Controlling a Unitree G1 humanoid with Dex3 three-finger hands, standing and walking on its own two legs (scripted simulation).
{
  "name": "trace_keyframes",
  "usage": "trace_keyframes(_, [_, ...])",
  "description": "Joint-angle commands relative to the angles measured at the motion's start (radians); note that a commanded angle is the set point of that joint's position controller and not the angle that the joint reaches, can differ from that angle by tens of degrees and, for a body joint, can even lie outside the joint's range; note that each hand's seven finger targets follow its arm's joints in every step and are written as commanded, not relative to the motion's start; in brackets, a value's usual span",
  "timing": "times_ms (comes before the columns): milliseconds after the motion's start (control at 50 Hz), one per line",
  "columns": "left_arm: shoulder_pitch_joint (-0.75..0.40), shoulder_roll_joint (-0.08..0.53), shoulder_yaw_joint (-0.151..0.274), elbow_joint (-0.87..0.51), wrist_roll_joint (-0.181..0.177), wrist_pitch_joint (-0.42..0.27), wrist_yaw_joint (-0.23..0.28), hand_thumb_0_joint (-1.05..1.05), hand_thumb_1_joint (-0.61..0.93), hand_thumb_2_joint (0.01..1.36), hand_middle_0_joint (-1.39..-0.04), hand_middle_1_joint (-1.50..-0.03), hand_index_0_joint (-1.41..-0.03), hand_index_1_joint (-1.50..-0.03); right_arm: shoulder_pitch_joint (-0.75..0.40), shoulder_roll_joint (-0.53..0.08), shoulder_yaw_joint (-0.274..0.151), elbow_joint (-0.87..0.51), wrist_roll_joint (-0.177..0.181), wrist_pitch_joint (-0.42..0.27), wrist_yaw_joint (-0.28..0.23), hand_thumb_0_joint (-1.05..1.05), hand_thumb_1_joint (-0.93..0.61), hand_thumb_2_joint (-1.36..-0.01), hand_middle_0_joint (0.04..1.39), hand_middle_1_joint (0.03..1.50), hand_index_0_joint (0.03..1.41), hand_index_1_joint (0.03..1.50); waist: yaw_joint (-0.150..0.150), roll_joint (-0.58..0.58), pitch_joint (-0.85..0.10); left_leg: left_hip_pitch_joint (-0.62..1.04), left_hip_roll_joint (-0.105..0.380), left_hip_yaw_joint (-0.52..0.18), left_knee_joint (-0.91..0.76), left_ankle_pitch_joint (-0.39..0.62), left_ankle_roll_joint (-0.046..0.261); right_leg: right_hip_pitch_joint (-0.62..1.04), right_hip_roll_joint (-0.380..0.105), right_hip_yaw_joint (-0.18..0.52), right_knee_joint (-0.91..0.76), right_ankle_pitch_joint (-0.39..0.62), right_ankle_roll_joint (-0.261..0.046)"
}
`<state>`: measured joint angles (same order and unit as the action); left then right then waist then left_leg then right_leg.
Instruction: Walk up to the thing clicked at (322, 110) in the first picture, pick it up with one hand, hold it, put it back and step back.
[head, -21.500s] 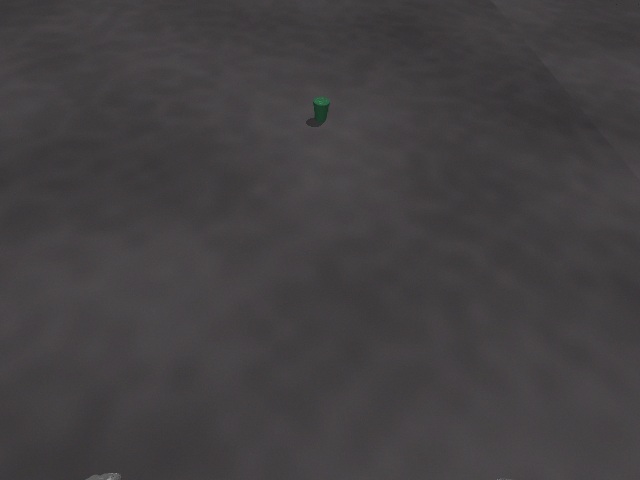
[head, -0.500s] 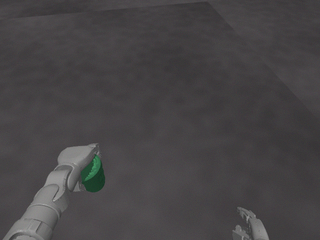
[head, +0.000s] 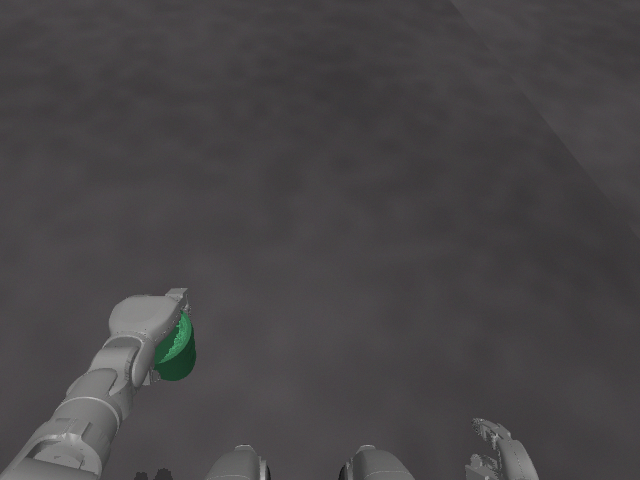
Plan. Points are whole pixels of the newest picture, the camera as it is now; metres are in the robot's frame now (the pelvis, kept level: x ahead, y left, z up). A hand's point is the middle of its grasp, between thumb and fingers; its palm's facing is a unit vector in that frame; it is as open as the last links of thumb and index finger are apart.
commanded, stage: crouch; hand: left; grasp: from above
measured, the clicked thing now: (168, 349) +0.30 +0.22 -0.15
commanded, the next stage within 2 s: lower in 1.50 s
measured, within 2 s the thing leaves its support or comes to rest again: neither
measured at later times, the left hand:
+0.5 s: hand (189, 348) +0.36 +0.24 -0.35, palm faces -0.46 +0.01 -0.89, open 11.7 cm
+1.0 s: hand (201, 352) +0.39 +0.25 -0.48, palm faces -0.44 -0.02 -0.90, open 11.7 cm
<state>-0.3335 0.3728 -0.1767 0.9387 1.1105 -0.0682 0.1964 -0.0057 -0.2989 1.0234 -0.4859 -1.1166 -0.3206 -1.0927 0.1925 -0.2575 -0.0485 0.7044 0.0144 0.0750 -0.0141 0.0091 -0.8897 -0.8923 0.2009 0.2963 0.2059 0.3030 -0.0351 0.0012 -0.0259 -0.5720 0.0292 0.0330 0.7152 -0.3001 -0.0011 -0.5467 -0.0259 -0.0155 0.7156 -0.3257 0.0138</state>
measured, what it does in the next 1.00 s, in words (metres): lowers itself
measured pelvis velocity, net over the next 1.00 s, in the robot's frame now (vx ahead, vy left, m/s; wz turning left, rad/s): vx -0.06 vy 0.00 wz -0.07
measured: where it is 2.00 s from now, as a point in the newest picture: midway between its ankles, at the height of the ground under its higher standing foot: outside the picture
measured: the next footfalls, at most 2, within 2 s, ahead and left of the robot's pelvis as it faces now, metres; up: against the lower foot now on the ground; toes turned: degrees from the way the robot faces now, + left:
none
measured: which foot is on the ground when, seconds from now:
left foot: down 0.00-1.00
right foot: down 0.00-1.00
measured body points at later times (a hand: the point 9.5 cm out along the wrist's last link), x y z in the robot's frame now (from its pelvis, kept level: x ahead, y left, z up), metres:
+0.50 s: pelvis -0.05 +0.01 -0.20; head +0.14 +0.02 +0.21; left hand +0.38 +0.24 -0.30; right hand -0.02 -0.27 -0.33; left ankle +0.03 +0.12 -0.71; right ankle +0.01 -0.13 -0.71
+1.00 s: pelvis -0.06 +0.00 -0.31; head +0.18 +0.04 +0.07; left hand +0.41 +0.25 -0.43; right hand -0.01 -0.28 -0.43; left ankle +0.03 +0.12 -0.71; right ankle +0.01 -0.13 -0.71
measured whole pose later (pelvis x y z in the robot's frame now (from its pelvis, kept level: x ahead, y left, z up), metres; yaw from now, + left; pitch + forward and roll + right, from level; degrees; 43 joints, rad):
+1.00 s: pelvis -0.06 +0.00 -0.31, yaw -4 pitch +38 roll -6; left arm -0.84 0.62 0.10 1.33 1.24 -0.15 0.42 -0.01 -0.33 1.02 -0.53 -1.08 -0.37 -1.08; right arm 0.17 -0.27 -0.02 0.75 -0.13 -0.08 0.10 0.00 -0.91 -0.90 0.20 0.30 0.21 0.30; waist -0.20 0.01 -0.14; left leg -2.07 0.05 -0.07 2.06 -0.66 0.01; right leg -1.99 -0.01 -0.06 2.02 -0.69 0.02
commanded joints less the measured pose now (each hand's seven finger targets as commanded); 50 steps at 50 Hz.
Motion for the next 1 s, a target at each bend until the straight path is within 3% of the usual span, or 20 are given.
trace_keyframes(0, [-0.449,0.218,0.112,-0.111,0.044,-0.032,0.143,0.0,0.247,1.332,-0.621,-1.275,-0.641,-1.255,0.082,-0.162,-0.069,-0.048,-0.023,-0.04,0.0,0.0,-0.892,-0.894,0.2,0.299,0.2,0.299,-0.045,0.056,-0.397,0.055,-0.03,-0.018,0.18,0.146,-0.001,-0.2,0.035,0.004,0.111,0.14,-0.034])
trace_keyframes(80, [-0.536,0.237,0.126,-0.021,0.084,-0.036,0.217,0.0,0.234,1.224,-0.58,-1.277,-0.622,-1.234,0.111,-0.176,-0.072,-0.045,-0.04,-0.054,0.002,0.0,-0.896,-0.895,0.199,0.299,0.2,0.299,-0.061,0.106,-0.485,-0.104,-0.027,-0.029,0.341,0.104,0.003,-0.406,0.039,-0.005,0.274,0.092,-0.038])
trace_keyframes(160, [-0.59,0.286,0.167,0.036,0.074,-0.019,0.257,0.0,0.34,1.257,-0.662,-1.268,-0.699,-1.23,0.14,-0.189,-0.08,-0.03,-0.051,-0.077,-0.009,0.0,-0.892,-0.893,0.2,0.299,0.2,0.299,-0.064,0.111,-0.595,-0.26,-0.025,-0.04,0.473,0.053,0.012,-0.536,0.044,-0.015,0.413,0.046,-0.044])
trace_keyframes(280, [-0.608,0.33,0.2,0.105,0.052,0.02,0.258,0.0,0.394,1.283,-0.718,-1.243,-0.746,-1.215,0.154,-0.194,-0.08,-0.012,-0.065,-0.102,-0.017,0.0,-0.891,-0.893,0.2,0.299,0.2,0.299,-0.072,0.135,-0.726,-0.421,-0.015,-0.069,0.613,-0.006,0.013,-0.685,0.041,-0.029,0.595,-0.004,-0.052])
trace_keyframes(340, [-0.645,0.397,0.233,0.092,0.054,0.02,0.243,0.0,0.371,1.285,-0.712,-1.243,-0.736,-1.218,0.157,-0.196,-0.079,-0.013,-0.072,-0.111,-0.015,0.0,-0.895,-0.896,0.2,0.299,0.2,0.299,-0.068,0.155,-0.779,-0.482,-0.016,-0.071,0.679,-0.038,0.012,-0.751,0.039,-0.033,0.658,-0.04,-0.052])
trace_keyframes(440, [-0.712,0.413,0.245,0.14,0.057,-0.011,0.23,0.0,0.372,1.315,-0.717,-1.246,-0.738,-1.224,0.161,-0.195,-0.067,0.002,-0.083,-0.13,-0.004,0.0,-0.894,-0.895,0.2,0.299,0.2,0.299,-0.112,0.141,-0.758,-0.674,-0.021,-0.073,0.784,-0.212,0.023,-0.871,0.036,-0.038,0.741,-0.167,-0.049])
trace_keyframes(520, [-0.761,0.409,0.24,0.131,0.075,-0.051,0.223,0.0,0.397,1.332,-0.749,-1.22,-0.765,-1.204,0.177,-0.208,-0.063,0.022,-0.092,-0.141,0.014,0.0,-0.894,-0.896,0.2,0.299,0.2,0.299,-0.131,0.191,-0.816,-0.654,-0.015,-0.109,0.858,-0.161,0.014,-1.011,0.034,-0.06,0.838,-0.153,-0.053])
trace_keyframes(540, [-0.752,0.436,0.254,0.141,0.08,-0.059,0.229,0.0,0.393,1.322,-0.755,-1.205,-0.769,-1.192,0.176,-0.208,-0.06,0.024,-0.093,-0.143,0.018,0.0,-0.897,-0.898,0.2,0.299,0.2,0.299,-0.121,0.203,-0.816,-0.649,-0.013,-0.111,0.87,-0.159,0.012,-1.03,0.035,-0.063,0.853,-0.158,-0.054])
trace_keyframes(580, [-0.779,0.422,0.252,0.141,0.085,-0.076,0.237,0.0,0.382,1.367,-0.754,-1.216,-0.762,-1.209,0.184,-0.212,-0.059,0.034,-0.1,-0.148,0.026,0.0,-0.895,-0.898,0.2,0.299,0.2,0.299,-0.141,0.22,-0.81,-0.667,-0.012,-0.124,0.894,-0.171,0.006,-1.081,0.03,-0.068,0.885,-0.166,-0.051])
trace_keyframes(660, [-0.822,0.463,0.276,0.144,0.107,-0.086,0.268,0.0,0.37,1.338,-0.764,-1.169,-0.766,-1.167,0.198,-0.216,-0.053,0.039,-0.11,-0.158,0.043,0.0,-0.901,-0.901,0.2,0.299,0.2,0.299,-0.138,0.244,-0.851,-0.682,-0.01,-0.124,0.957,-0.148,0.005,-1.134,0.03,-0.073,0.943,-0.149,-0.051])
trace_keyframes(680, [-0.827,0.449,0.275,0.152,0.111,-0.086,0.272,0.0,0.369,1.338,-0.762,-1.17,-0.766,-1.167,0.205,-0.217,-0.053,0.044,-0.117,-0.161,0.05,0.0,-0.902,-0.901,0.2,0.299,0.2,0.299,-0.149,0.269,-0.855,-0.664,-0.009,-0.129,0.972,-0.108,-0.001,-1.147,0.023,-0.072,0.961,-0.127,-0.05])
trace_keyframes(720, [-0.86,0.491,0.292,0.124,0.118,-0.09,0.283,0.0,0.377,1.33,-0.776,-1.152,-0.776,-1.153,0.208,-0.222,-0.053,0.046,-0.122,-0.163,0.06,0.0,-0.905,-0.903,0.199,0.299,0.2,0.299,-0.139,0.292,-0.892,-0.661,-0.007,-0.118,1.016,-0.053,0.002,-1.159,0.031,-0.075,0.993,-0.089,-0.052])
trace_keyframes(760, [-0.846,0.496,0.301,0.147,0.124,-0.088,0.286,0.0,0.385,1.369,-0.78,-1.189,-0.779,-1.19,0.214,-0.219,-0.05,0.042,-0.126,-0.165,0.07,0.0,-0.908,-0.904,0.199,0.299,0.2,0.299,-0.149,0.285,-0.861,-0.711,-0.009,-0.113,1.039,-0.06,0.002,-1.164,0.024,-0.072,1.01,-0.082,-0.049])
trace_keyframes(800, [-0.827,0.515,0.311,0.18,0.128,-0.086,0.289,0.0,0.404,1.367,-0.8,-1.186,-0.799,-1.189,0.202,-0.217,-0.043,0.035,-0.13,-0.163,0.076,0.0,-0.911,-0.905,0.199,0.299,0.2,0.299,-0.137,0.285,-0.854,-0.762,-0.013,-0.086,1.077,-0.085,0.012,-1.153,0.033,-0.067,1.015,-0.079,-0.048])
trace_keyframes(820, [-0.851,0.507,0.312,0.184,0.127,-0.086,0.29,0.0,0.409,1.392,-0.802,-1.193,-0.799,-1.197,0.202,-0.218,-0.042,0.036,-0.134,-0.165,0.079,0.0,-0.909,-0.904,0.199,0.299,0.2,0.299,-0.156,0.277,-0.84,-0.791,-0.013,-0.091,1.084,-0.1,0.01,-1.165,0.03,-0.07,1.027,-0.088,-0.047])
trace_keyframes(840, [-0.897,0.538,0.327,0.138,0.126,-0.092,0.292,0.0,0.416,1.375,-0.799,-1.206,-0.801,-1.204,0.211,-0.219,-0.044,0.038,-0.134,-0.165,0.083,0.0,-0.909,-0.903,0.2,0.299,0.2,0.299,-0.152,0.281,-0.854,-0.795,-0.013,-0.088,1.096,-0.11,0.012,-1.158,0.031,-0.069,1.033,-0.09,-0.048])
trace_keyframes(860, [-0.852,0.503,0.312,0.189,0.127,-0.084,0.29,0.0,0.404,1.387,-0.794,-1.212,-0.795,-1.212,0.208,-0.218,-0.039,0.034,-0.137,-0.165,0.088,0.0,-0.911,-0.904,0.199,0.299,0.2,0.299,-0.152,0.293,-0.842,-0.801,-0.012,-0.084,1.104,-0.103,0.011,-1.17,0.032,-0.071,1.042,-0.087,-0.049])
trace_keyframes(880, [-0.876,0.521,0.32,0.188,0.124,-0.083,0.292,0.0,0.409,1.384,-0.792,-1.216,-0.794,-1.214,0.205,-0.222,-0.041,0.033,-0.136,-0.167,0.09,0.0,-0.91,-0.904,0.2,0.299,0.2,0.299,-0.155,0.284,-0.845,-0.821,-0.01,-0.083,1.117,-0.113,0.014,-1.175,0.035,-0.073,1.05,-0.09,-0.048])
trace_keyframes(900, [-0.841,0.496,0.305,0.229,0.125,-0.075,0.288,0.0,0.406,1.396,-0.793,-1.216,-0.792,-1.218,0.2,-0.222,-0.041,0.028,-0.135,-0.168,0.094,0.0,-0.91,-0.904,0.199,0.299,0.2,0.299,-0.152,0.278,-0.844,-0.811,-0.008,-0.091,1.119,-0.111,0.012,-1.191,0.035,-0.078,1.063,-0.094,-0.05])
trace_keyframes(980, [-0.858,0.539,0.317,0.232,0.118,-0.077,0.267,0.0,0.397,1.383,-0.782,-1.221,-0.783,-1.221,0.196,-0.227,-0.043,0.031,-0.134,-0.164,0.103,0.0,-0.912,-0.905,0.2,0.299,0.2,0.299,-0.147,0.271,-0.842,-0.887,-0.009,-0.074,1.17,-0.114,0.02,-1.182,0.047,-0.075,1.084,-0.081,-0.047])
